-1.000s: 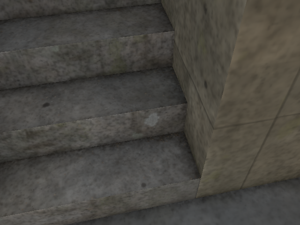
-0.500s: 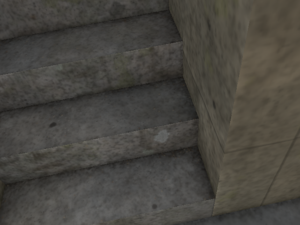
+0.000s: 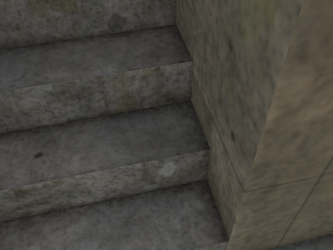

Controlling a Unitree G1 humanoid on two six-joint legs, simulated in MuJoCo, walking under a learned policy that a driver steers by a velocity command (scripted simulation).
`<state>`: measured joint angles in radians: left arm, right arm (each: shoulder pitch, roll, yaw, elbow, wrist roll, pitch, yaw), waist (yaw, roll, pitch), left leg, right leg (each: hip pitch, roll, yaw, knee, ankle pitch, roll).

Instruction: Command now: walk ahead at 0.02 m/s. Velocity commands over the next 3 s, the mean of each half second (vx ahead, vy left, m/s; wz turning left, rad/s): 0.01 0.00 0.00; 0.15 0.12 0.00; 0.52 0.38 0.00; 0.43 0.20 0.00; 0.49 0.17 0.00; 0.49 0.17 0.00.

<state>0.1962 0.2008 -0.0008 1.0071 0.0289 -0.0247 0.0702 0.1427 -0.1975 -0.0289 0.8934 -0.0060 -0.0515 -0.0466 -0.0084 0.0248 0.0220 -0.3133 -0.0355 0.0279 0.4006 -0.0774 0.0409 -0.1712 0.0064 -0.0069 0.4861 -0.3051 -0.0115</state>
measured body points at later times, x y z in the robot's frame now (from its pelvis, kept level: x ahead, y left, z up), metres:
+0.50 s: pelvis +0.02 -0.02 +0.00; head +0.03 -0.02 +0.45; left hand +0.08 +0.24 -0.14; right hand +0.18 -0.27 -0.11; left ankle +0.09 +0.09 -0.74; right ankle -0.03 -0.11 -0.74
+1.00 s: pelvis +0.05 +0.01 +0.01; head +0.07 -0.02 +0.46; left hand +0.10 +0.32 -0.10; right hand +0.20 -0.26 -0.11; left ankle +0.06 +0.18 -0.66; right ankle -0.03 -0.11 -0.74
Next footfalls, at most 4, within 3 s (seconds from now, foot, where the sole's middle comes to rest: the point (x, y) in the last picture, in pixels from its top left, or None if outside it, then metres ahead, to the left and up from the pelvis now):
1.22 left None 0.16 0.26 -0.77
1.72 right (148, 238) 0.49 0.11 -0.58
2.22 left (70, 149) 0.73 0.37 -0.39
2.72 right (100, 53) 1.02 0.28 -0.20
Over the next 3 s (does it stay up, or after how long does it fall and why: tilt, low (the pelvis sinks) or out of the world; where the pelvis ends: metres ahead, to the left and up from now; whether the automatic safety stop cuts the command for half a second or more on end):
stays up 1.03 0.36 0.57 its command is cut before an obstacle after 0.7 s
